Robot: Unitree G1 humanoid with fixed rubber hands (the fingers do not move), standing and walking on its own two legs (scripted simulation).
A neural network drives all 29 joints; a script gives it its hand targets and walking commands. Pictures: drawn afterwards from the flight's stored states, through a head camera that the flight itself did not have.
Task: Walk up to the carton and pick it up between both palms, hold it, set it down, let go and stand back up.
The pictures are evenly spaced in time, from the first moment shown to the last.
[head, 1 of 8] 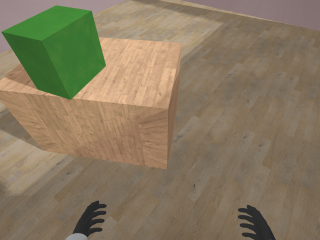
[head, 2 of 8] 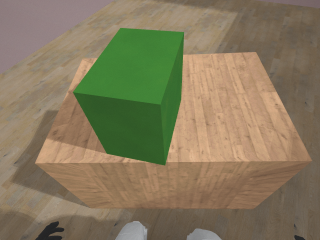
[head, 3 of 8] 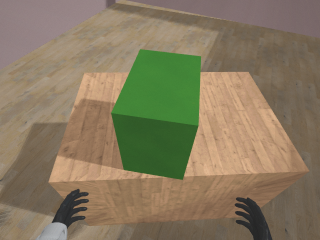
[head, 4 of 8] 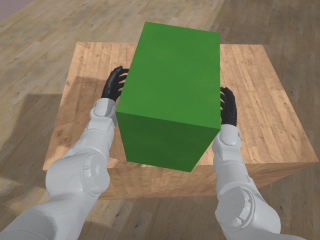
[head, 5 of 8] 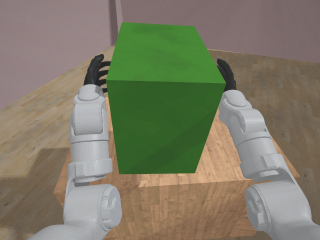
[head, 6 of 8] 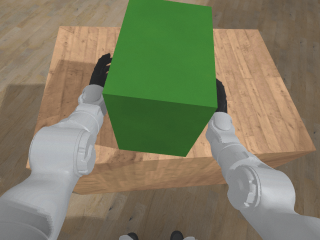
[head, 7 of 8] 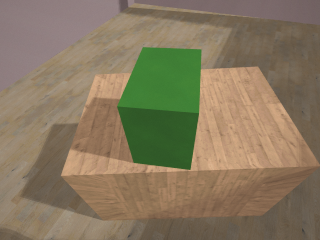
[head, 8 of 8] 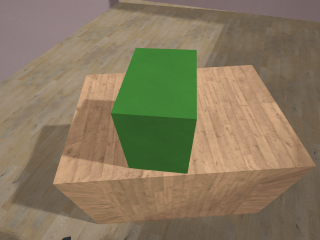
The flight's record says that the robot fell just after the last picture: no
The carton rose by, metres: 0.21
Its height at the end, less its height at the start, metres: +0.00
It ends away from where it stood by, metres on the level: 0.02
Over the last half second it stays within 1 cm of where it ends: yes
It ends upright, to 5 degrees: yes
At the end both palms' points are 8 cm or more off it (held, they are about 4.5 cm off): yes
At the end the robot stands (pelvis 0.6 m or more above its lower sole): yes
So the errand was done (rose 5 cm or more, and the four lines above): yes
